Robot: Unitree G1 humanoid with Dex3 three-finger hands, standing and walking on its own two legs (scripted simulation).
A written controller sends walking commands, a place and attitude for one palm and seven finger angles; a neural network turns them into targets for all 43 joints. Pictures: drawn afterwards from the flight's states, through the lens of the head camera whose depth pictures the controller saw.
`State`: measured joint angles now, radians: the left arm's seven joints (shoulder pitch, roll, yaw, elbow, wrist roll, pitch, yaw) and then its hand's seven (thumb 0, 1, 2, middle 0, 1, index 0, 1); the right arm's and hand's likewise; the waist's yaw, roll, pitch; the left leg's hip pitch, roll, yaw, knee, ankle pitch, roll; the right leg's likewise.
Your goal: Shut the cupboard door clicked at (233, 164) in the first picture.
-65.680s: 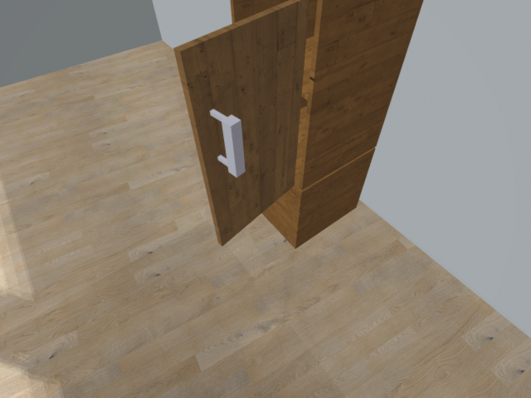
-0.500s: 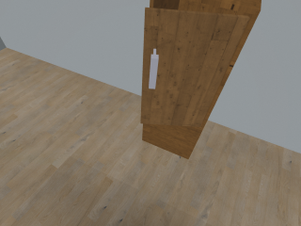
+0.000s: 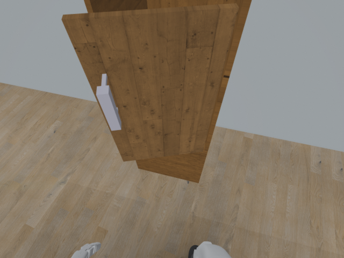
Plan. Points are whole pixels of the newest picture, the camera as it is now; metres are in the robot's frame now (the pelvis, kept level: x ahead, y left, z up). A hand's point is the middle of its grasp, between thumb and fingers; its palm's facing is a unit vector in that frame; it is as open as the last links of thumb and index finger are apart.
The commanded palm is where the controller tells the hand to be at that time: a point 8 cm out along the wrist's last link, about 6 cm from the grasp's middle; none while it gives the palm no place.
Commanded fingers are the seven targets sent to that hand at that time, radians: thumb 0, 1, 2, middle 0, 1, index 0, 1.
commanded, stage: come to a stop and stand still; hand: left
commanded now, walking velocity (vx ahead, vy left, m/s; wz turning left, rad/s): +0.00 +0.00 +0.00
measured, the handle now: (110, 103) +0.47 +0.17 +0.07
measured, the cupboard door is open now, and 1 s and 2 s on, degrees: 22 22 22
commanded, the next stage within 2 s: look again from close up in 1.22 s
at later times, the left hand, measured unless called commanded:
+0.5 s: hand out of the picture +0.10 +0.18 -0.14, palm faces +0.10 -0.96 -0.26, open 7.3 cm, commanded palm none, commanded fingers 0.00 0.90 0.90 -0.20 -0.30 -0.20 -0.30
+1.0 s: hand out of the picture +0.04 +0.23 -0.15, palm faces +0.03 -0.98 -0.21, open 7.4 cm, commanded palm none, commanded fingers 0.00 0.90 0.90 -0.20 -0.30 -0.20 -0.30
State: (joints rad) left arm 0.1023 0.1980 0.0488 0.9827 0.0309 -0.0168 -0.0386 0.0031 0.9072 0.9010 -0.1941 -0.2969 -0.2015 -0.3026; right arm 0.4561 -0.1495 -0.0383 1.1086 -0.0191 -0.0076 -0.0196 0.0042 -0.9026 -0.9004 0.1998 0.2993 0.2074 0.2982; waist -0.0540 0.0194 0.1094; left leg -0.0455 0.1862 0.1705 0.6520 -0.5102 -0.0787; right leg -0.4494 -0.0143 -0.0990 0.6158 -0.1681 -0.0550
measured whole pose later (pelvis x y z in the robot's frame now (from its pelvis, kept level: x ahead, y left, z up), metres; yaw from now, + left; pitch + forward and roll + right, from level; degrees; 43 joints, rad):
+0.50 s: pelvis +0.06 -0.01 +0.03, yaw +2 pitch +1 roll +2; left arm 0.19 0.17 0.04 0.99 0.04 0.01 0.03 0.00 0.90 0.90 -0.20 -0.30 -0.21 -0.30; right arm 0.05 -0.22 -0.06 0.93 -0.01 0.07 -0.01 0.00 -0.91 -0.90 0.19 0.30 0.20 0.30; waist 0.04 0.00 0.09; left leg -0.41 0.00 -0.01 0.90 -0.46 -0.06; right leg -0.27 -0.05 -0.11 0.46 -0.21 -0.05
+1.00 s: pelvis +0.02 +0.05 +0.03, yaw +1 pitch -1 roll +0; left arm 0.23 0.17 0.00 1.10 0.01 0.01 0.02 0.00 0.91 0.90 -0.20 -0.30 -0.20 -0.30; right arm 0.24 -0.17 -0.01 1.09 0.00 0.01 -0.02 0.00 -0.92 -0.90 0.20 0.30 0.21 0.30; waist -0.01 0.01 0.05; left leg -0.17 -0.01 0.05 0.41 -0.22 0.02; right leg -0.15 -0.02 0.02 0.42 -0.25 0.02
